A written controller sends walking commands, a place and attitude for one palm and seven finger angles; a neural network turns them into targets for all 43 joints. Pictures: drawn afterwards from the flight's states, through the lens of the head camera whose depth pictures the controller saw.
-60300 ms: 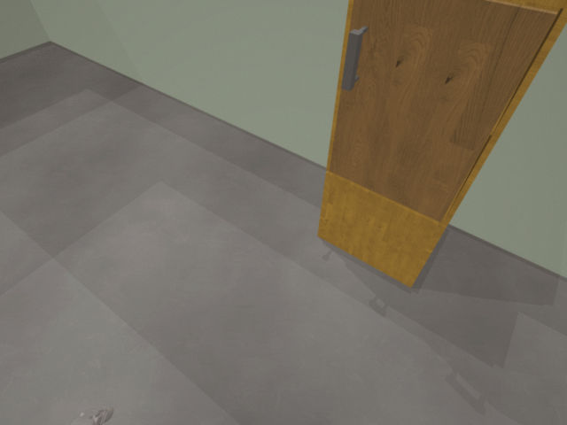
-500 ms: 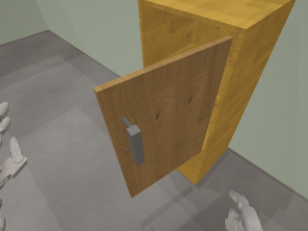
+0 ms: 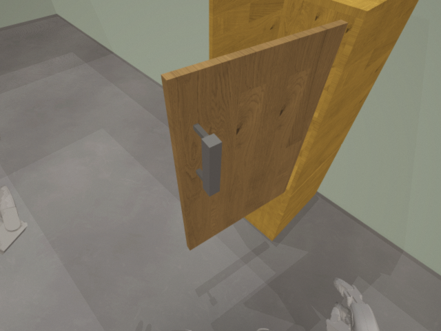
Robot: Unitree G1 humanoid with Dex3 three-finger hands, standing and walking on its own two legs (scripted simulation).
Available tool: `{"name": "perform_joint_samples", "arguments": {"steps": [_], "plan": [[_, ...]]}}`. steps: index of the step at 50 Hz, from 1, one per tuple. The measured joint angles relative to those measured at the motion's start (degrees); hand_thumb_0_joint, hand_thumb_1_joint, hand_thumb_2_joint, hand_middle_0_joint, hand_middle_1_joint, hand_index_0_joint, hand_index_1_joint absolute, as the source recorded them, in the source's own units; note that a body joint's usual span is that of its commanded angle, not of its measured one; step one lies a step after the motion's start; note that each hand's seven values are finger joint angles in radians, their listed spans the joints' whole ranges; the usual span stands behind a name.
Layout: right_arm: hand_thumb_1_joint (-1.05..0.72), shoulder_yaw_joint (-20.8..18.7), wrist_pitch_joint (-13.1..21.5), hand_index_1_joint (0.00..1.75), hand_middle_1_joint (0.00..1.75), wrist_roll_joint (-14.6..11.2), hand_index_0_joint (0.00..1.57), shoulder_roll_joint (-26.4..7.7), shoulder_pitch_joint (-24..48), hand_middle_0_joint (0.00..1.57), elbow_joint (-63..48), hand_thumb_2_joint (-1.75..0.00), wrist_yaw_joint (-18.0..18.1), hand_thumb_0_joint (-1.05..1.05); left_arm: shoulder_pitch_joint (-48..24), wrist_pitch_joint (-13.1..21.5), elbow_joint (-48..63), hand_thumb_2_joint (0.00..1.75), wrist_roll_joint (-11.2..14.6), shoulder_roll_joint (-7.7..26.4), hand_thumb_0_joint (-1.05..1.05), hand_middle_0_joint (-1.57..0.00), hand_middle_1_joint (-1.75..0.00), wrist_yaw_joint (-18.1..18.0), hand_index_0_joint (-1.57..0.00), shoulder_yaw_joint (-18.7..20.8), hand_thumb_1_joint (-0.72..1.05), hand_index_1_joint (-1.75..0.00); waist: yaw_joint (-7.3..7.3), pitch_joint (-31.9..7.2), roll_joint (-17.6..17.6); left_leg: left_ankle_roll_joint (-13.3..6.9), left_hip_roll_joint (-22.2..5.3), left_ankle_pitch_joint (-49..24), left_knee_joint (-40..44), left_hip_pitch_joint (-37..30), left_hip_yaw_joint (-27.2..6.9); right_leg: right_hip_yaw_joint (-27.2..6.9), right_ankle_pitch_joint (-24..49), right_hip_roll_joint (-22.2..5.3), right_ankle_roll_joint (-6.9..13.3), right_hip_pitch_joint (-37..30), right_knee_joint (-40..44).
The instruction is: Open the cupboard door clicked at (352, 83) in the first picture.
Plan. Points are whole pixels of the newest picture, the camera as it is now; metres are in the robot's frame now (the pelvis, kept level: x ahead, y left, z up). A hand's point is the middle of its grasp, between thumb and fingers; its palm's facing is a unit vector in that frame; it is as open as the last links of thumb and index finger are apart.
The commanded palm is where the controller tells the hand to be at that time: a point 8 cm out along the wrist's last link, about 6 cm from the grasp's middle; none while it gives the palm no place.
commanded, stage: step back with the hand held close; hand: left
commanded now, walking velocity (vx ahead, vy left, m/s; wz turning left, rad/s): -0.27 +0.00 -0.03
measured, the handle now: (205, 160) +0.40 +0.06 +0.10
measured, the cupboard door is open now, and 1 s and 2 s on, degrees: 79 79 79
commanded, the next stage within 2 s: stop stepping back and stand still in 0.54 s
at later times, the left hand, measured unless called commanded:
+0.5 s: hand out of the picture +0.14 +0.26 +0.19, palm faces +0.44 -0.80 -0.41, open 7.4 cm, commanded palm +0.08 +0.30 +0.19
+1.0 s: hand out of the picture +0.03 +0.24 +0.18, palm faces +0.34 -0.79 -0.51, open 7.4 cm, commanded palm -0.01 +0.28 +0.19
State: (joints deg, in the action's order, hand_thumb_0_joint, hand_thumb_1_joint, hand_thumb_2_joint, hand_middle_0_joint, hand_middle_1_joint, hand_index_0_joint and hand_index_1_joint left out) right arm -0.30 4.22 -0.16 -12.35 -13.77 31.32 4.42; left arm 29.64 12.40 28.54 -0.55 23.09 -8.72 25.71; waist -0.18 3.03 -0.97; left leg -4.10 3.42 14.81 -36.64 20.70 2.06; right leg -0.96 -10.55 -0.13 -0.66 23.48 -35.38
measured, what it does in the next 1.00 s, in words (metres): walks backwards: right foot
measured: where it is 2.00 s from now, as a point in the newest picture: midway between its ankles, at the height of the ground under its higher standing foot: outside the picture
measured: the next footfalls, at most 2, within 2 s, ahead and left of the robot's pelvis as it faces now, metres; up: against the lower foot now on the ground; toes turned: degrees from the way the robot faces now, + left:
right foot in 0.56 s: -0.14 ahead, -0.11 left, +0.00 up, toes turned -1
left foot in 1.10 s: -0.11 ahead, +0.12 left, +0.00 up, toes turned -2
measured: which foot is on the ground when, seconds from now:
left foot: down 0.00-0.90, up 0.92-1.00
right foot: down 0.00-0.24, up 0.26-0.54, down 0.56-1.00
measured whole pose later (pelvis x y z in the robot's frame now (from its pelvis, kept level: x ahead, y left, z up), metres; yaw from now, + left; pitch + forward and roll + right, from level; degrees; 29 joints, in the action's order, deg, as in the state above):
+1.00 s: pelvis -0.17 -0.01 +0.02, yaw -5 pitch +0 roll +0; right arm -0.4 5.9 0.7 -12.3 -14.7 37.2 4.2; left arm 36.4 11.1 30.1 2.1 24.6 -8.1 25.0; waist -0.5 -0.3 -1.3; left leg 0.5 0.9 16.9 -45.3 26.3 0.3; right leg 1.9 -14.1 1.3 2.6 13.0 -27.6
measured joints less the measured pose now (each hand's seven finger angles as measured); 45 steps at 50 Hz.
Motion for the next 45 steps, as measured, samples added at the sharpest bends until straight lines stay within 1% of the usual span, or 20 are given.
{"name": "perform_joint_samples", "arguments": {"steps": [4,8,10,12,16,18,20,23,25,27,28,30,33,34,35,37,39,42,44,45], "plan": [[-0.91,0.3,0.3,0.3,0.3,0.2,0.2,0.5,0.5,0.21,0.8,-0.9,-0.6,0.01,-0.6,0.6,0.3,0.9,0.1,-1.2,0.01,-0.22,-0.31,0.0,-0.21,0.6,0.89,-0.31,-0.57,0.4,0.4,0.2,-0.6,1.5,-2.8,1.9,0.1,0.1,0.3,0.4,0.3,1.2,-1.1],[-0.9,0.3,0.4,0.3,0.3,0.4,0.2,0.5,1.4,0.21,1.9,-0.9,-1.1,0.01,-1.0,1.1,1.8,0.9,0.8,-1.7,0.01,-0.22,-0.31,-0.3,-0.21,-0.5,0.89,-0.31,0.03,0.7,0.0,1.1,-0.8,4.7,-4.6,4.1,-0.1,0.7,1.8,0.2,0.3,2.1,-0.1],[-0.91,0.3,0.2,0.3,0.3,0.4,0.2,0.4,1.9,0.21,2.2,-0.9,-1.0,0.01,-0.9,1.4,2.8,0.9,1.1,-1.2,0.01,-0.22,-0.31,-0.5,-0.21,-0.7,0.89,-0.31,0.48,1.0,-0.6,1.1,-0.8,3.6,-4.5,4.8,0.3,0.8,2.4,-0.1,0.1,2.7,0.0],[-0.91,0.2,0.3,0.3,0.3,0.5,0.2,0.2,2.1,0.21,1.9,-0.9,-0.7,0.01,-0.5,1.7,3.4,0.9,1.0,-0.5,0.01,-0.22,-0.31,-0.6,-0.21,-0.4,0.88,-0.31,0.71,1.4,-0.6,0.0,-1.3,-0.1,-3.7,5.2,0.9,0.7,-0.4,0.2,0.0,3.7,-1.4],[-0.91,-0.9,2.1,0.3,0.3,1.0,0.2,1.4,1.8,0.21,2.7,-0.9,-0.4,0.01,-0.6,2.1,3.0,0.9,0.8,1.1,0.01,-0.22,-0.31,-0.7,-0.22,1.7,0.88,-0.31,0.85,1.6,0.9,-0.9,-2.6,-4.0,-1.1,4.9,-0.1,-1.2,-11.8,3.4,-0.3,5.1,-19.0],[-0.91,-0.9,3.2,0.3,0.3,1.1,0.2,2.3,1.6,0.21,3.9,-0.9,-0.8,0.01,-0.4,2.2,2.8,0.9,1.5,1.4,0.01,-0.22,-0.31,-1.1,-0.22,2.5,0.88,-0.31,0.36,0.6,1.0,-0.5,-3.4,-5.7,2.0,4.5,-0.3,-0.8,-15.0,3.8,-0.4,2.8,-21.5],[-0.91,-0.5,3.9,0.3,0.3,1.1,0.2,2.9,1.6,0.21,4.8,-0.9,-1.3,0.01,-0.1,1.9,2.7,0.9,2.1,0.7,0.01,-0.22,-0.31,-1.5,-0.22,2.4,0.88,-0.31,-0.36,-0.6,1.2,0.0,-4.4,-8.1,5.8,4.1,-0.1,0.1,-17.0,3.4,-0.3,-1.0,-18.6],[-0.91,0.2,4.5,0.3,0.3,1.2,0.2,3.2,2.1,0.21,5.0,-0.9,-1.8,0.01,-0.3,0.7,2.4,0.9,2.7,-0.7,0.01,-0.21,-0.31,-1.5,-0.21,0.6,0.89,-0.31,-1.04,-2.0,1.8,0.6,-5.7,-12.1,11.6,3.8,0.4,1.6,-18.3,2.5,0.2,-7.8,-9.0],[-0.9,0.7,4.5,0.3,0.3,1.2,0.2,3.3,3.0,0.21,4.7,-0.9,-2.1,0.01,-0.7,0.0,2.2,0.9,3.2,-0.9,0.01,-0.21,-0.31,-1.0,-0.21,-0.8,0.89,-0.3,-1.11,-2.5,1.9,1.0,-6.1,-14.9,14.8,4.3,0.7,2.5,-16.1,2.2,0.9,-12.5,0.1],[-0.9,1.2,4.0,0.3,0.3,1.3,0.2,3.5,4.4,0.21,3.7,-0.9,-2.3,0.01,-0.3,0.0,2.8,0.9,3.7,0.6,0.01,-0.21,-0.3,-0.2,-0.21,-0.7,0.89,-0.3,-1.26,-2.5,0.4,1.6,-5.7,-16.7,15.8,5.9,2.0,2.3,-10.6,1.0,2.1,-16.4,10.0],[-0.9,1.4,3.6,0.3,0.3,1.3,0.2,3.5,5.5,0.21,3.2,-0.9,-2.3,0.01,-0.1,0.5,3.2,0.9,3.9,1.4,0.01,-0.21,-0.3,0.2,-0.21,-0.3,0.89,-0.3,-1.64,-2.1,-0.4,2.1,-5.8,-16.6,14.6,7.3,2.9,1.8,-9.2,0.4,1.7,-16.9,12.5],[-0.9,1.3,2.8,0.3,0.3,1.1,0.2,2.6,7.5,0.21,3.9,-0.9,-1.9,0.01,-0.4,1.3,3.1,0.9,3.9,1.4,0.01,-0.21,-0.31,1.2,-0.21,-1.3,0.89,-0.3,-1.7,-0.2,1.1,3.6,-6.6,-9.8,9.2,9.3,1.3,1.4,-9.0,1.7,0.3,-16.1,11.4],[-0.9,1.1,1.8,0.3,0.3,0.3,0.2,2.3,6.6,0.21,4.5,-0.9,-0.9,0.01,1.3,1.1,4.4,0.9,3.5,2.9,0.01,-0.22,-0.31,2.3,-0.21,-1.5,0.89,-0.31,-1.56,-0.7,-0.6,4.8,-4.3,-0.9,-1.1,9.2,-0.1,0.1,-9.5,1.0,-0.3,-14.8,9.1],[-0.9,1.2,1.4,0.3,0.3,0.2,0.2,2.0,5.9,0.21,4.2,-0.9,-0.5,0.01,2.1,0.9,4.9,0.9,3.3,3.3,0.01,-0.22,-0.31,2.4,-0.21,-1.1,0.88,-0.31,-1.1,-1.3,-1.1,5.0,-3.8,-1.9,-0.5,7.5,-0.1,-0.1,-9.8,0.8,-0.4,-14.4,8.3],[-0.9,1.2,1.3,0.3,0.3,0.1,0.2,1.5,5.1,0.21,3.6,-0.9,-0.2,0.01,2.9,0.6,5.3,0.9,3.3,3.5,0.01,-0.22,-0.31,2.4,-0.22,-0.7,0.88,-0.31,-0.52,-1.9,-0.9,4.7,-3.7,-6.6,2.5,5.1,-0.2,0.1,-10.2,1.0,-0.6,-13.7,7.1],[-0.91,0.5,1.6,0.3,0.3,-0.2,0.2,1.2,4.6,0.21,3.4,-0.9,0.4,0.01,2.4,0.0,4.9,0.9,3.6,4.6,0.01,-0.22,-0.31,2.1,-0.22,0.0,0.88,-0.31,0.74,-1.5,-1.8,1.6,-2.4,-6.1,5.9,3.4,-0.3,0.4,-11.5,0.1,-0.6,-11.8,3.1],[-0.91,0.1,2.5,0.3,0.3,0.1,0.2,1.2,4.5,0.21,3.3,-0.9,0.3,0.01,1.8,-0.5,3.4,0.9,3.8,4.9,0.01,-0.22,-0.31,1.7,-0.22,0.4,0.88,-0.31,1.24,-0.5,-2.6,0.7,-1.6,-7.7,8.1,2.4,0.0,-0.4,-15.7,0.4,-0.3,-9.7,-0.9],[-0.91,0.1,3.8,0.3,0.3,0.6,0.2,1.0,3.1,0.21,2.6,-0.9,-0.1,0.01,3.4,-1.7,3.0,0.9,3.9,4.6,0.01,-0.22,-0.31,1.0,-0.22,0.8,0.88,-0.31,2.13,-0.2,-1.7,1.2,-1.7,-11.4,12.5,0.7,-0.7,1.2,-17.3,1.7,0.6,-9.3,-0.4],[-0.91,0.3,3.8,0.3,0.3,0.6,0.2,0.8,1.7,0.21,1.9,-0.9,-0.3,0.01,5.6,-1.8,3.4,0.9,3.9,4.3,0.01,-0.22,-0.31,0.7,-0.22,0.9,0.89,-0.31,2.5,-0.6,-1.0,1.8,-1.8,-11.9,13.5,0.6,-1.0,2.9,-14.2,2.0,1.5,-10.8,4.8],[-0.91,0.3,3.4,0.3,0.3,0.6,0.2,0.6,1.3,0.21,1.9,-0.9,-0.3,0.01,6.3,-1.8,3.3,0.9,3.6,4.0,0.01,-0.22,-0.31,0.7,-0.22,0.6,0.89,-0.31,2.76,-0.6,-0.2,2.3,-1.9,-9.7,12.2,1.2,-1.5,3.6,-10.8,2.2,2.2,-11.3,6.3]]}}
